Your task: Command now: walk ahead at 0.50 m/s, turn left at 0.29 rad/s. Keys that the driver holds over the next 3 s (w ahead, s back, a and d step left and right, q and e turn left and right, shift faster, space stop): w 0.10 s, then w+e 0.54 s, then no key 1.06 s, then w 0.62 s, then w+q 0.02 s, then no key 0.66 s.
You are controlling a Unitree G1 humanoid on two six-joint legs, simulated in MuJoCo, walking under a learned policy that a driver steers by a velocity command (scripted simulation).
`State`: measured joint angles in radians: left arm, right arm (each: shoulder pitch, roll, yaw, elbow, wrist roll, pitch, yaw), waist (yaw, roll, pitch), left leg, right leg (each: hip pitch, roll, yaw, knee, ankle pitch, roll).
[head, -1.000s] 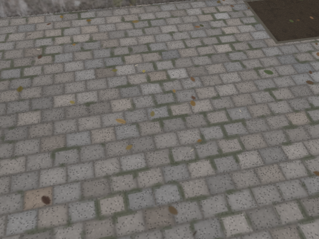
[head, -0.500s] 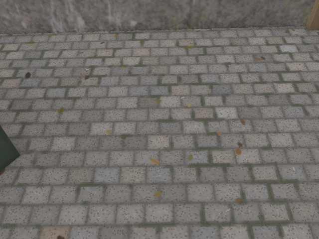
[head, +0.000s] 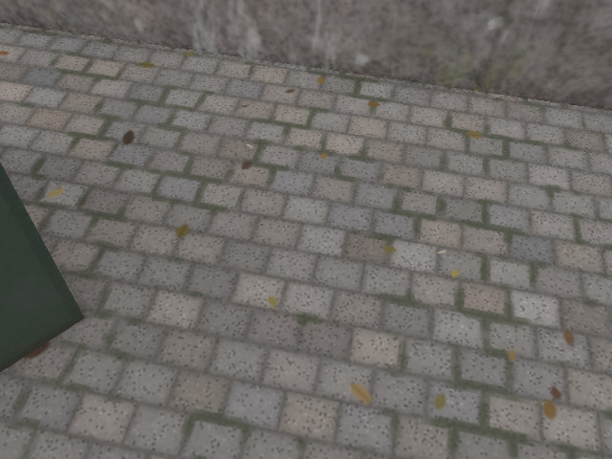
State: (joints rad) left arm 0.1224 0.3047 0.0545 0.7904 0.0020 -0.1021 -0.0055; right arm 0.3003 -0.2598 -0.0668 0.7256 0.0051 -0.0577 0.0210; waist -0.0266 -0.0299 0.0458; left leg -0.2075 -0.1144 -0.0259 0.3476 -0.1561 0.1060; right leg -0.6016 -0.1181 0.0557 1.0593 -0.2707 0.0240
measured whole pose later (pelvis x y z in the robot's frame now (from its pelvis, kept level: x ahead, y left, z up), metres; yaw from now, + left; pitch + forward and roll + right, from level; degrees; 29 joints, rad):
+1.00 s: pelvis +0.51 -0.07 -0.01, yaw -18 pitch +1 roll +0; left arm 0.24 0.29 0.05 0.75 0.00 0.03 0.03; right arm 0.14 -0.22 -0.02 0.72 -0.03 -0.05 0.02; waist 0.00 -0.03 0.04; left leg -0.37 -0.03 -0.01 0.45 -0.11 0.03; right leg -0.43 -0.01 0.08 0.93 -0.49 0.07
